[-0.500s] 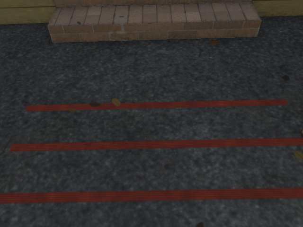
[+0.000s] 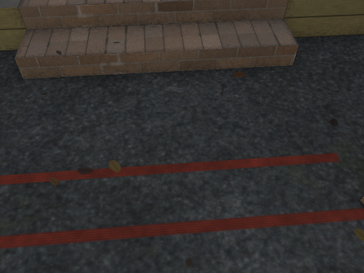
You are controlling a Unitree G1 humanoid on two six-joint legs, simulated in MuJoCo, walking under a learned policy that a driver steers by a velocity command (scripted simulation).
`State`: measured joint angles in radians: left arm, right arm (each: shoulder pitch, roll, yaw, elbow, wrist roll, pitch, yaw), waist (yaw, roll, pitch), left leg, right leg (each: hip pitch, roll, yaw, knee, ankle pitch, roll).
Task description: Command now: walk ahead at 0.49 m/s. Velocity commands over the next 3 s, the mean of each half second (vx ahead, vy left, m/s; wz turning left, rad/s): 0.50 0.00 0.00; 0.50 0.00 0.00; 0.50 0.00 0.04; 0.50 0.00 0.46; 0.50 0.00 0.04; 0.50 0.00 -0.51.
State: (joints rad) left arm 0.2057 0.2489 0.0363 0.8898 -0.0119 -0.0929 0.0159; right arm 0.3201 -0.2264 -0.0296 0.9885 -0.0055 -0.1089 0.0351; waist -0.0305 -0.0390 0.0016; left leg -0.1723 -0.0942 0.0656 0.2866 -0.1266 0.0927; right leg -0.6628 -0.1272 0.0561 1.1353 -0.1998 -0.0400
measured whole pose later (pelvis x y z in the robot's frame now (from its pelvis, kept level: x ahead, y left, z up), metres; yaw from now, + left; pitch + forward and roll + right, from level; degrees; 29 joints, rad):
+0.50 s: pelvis +0.28 -0.08 +0.00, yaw +1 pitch +1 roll +0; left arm 0.29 0.23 0.04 0.92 0.00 -0.11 -0.03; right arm 0.23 -0.28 -0.04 0.93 0.02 -0.09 0.00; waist 0.02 0.04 0.00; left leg -0.59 0.10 -0.03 1.11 -0.24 0.05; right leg -0.21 0.05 -0.06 0.33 -0.15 -0.07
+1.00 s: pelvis +0.55 -0.01 -0.01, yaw +1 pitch +2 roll +0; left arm 0.29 0.26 0.05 0.95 -0.02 -0.10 0.00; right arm 0.19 -0.24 -0.05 0.91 0.00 -0.10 0.03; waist 0.00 -0.03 0.02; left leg -0.33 -0.04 0.07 0.45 -0.14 0.07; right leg -0.43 -0.05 0.03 1.19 -0.35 -0.05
